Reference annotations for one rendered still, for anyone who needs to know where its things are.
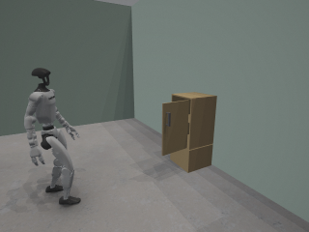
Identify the left robot thigh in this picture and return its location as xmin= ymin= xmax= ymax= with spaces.
xmin=53 ymin=129 xmax=68 ymax=167

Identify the cupboard door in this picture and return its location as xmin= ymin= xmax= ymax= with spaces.
xmin=161 ymin=100 xmax=189 ymax=156

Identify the handle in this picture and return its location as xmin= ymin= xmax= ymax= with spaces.
xmin=166 ymin=112 xmax=171 ymax=127

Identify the robot left forearm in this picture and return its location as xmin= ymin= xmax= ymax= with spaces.
xmin=55 ymin=110 xmax=70 ymax=128

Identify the robot left hand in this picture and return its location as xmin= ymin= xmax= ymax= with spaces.
xmin=66 ymin=125 xmax=80 ymax=140

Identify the robot left shin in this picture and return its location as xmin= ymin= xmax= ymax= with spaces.
xmin=50 ymin=165 xmax=64 ymax=189

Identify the right robot upper arm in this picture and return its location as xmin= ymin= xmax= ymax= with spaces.
xmin=24 ymin=92 xmax=43 ymax=124

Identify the robot right forearm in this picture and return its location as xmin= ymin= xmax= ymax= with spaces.
xmin=24 ymin=116 xmax=39 ymax=148

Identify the robot right hand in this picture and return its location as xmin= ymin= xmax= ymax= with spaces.
xmin=29 ymin=146 xmax=45 ymax=166

